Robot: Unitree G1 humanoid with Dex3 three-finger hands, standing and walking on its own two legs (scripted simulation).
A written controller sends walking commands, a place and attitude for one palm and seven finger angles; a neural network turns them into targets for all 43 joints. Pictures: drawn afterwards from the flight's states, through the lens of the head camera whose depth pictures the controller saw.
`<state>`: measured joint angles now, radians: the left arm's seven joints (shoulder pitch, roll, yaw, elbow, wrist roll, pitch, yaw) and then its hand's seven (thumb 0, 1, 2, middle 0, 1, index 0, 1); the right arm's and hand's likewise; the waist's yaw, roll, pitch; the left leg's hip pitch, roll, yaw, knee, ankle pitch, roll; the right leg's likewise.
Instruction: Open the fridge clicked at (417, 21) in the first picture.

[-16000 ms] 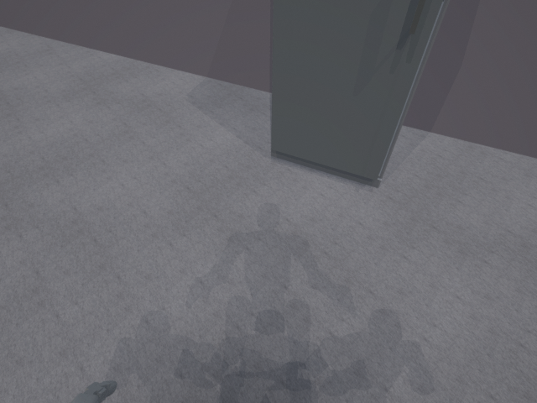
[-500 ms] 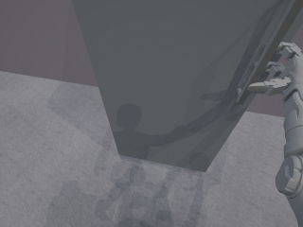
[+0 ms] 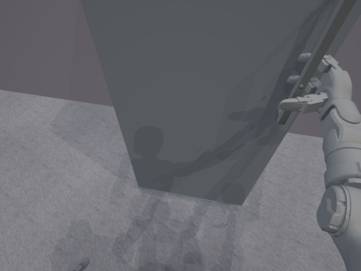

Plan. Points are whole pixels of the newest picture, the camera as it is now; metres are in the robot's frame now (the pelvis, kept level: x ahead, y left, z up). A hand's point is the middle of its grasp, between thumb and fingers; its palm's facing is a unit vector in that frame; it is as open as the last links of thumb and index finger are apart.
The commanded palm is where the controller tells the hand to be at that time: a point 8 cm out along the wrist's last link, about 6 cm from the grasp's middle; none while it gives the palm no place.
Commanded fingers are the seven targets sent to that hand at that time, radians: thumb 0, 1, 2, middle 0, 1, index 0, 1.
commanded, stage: slide the fingers in behind the handle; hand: right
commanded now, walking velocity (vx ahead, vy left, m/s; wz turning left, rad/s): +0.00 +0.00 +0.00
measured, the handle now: (306, 67) +0.53 -0.20 +0.20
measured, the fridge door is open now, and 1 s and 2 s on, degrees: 0 0 0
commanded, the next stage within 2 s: grip the handle and tug to test in 1.04 s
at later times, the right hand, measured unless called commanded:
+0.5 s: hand (299, 90) +0.47 -0.18 +0.18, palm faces +0.07 +1.00 +0.02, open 14.0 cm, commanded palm +0.44 -0.23 +0.18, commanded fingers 0.00 0.50 -0.30 0.30 1.20 0.30 1.20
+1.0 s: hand (295, 87) +0.47 -0.17 +0.19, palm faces +0.07 +1.00 +0.01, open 14.1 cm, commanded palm +0.44 -0.22 +0.18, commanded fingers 0.00 0.50 -0.30 0.30 1.20 0.30 1.20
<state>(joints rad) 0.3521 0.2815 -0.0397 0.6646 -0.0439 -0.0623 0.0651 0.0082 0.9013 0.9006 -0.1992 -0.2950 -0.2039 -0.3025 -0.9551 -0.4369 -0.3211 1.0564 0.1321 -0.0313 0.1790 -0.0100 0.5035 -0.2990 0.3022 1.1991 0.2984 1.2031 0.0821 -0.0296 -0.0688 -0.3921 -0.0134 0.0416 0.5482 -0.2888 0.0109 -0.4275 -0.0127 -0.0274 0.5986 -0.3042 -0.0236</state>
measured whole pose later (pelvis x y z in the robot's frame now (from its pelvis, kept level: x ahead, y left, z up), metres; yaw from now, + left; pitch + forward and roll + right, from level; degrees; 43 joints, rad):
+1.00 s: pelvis +0.00 +0.00 +0.00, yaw +0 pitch +6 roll +1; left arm 0.36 0.26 -0.03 0.69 -0.04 -0.07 0.05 0.01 0.90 0.90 -0.20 -0.29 -0.20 -0.30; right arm -0.89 -0.37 -0.29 0.95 0.13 -0.04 0.10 -0.01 0.50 -0.30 0.28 1.19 0.28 1.20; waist 0.07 -0.03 -0.06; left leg -0.35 -0.01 0.03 0.54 -0.28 0.01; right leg -0.39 -0.01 -0.03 0.58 -0.30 -0.02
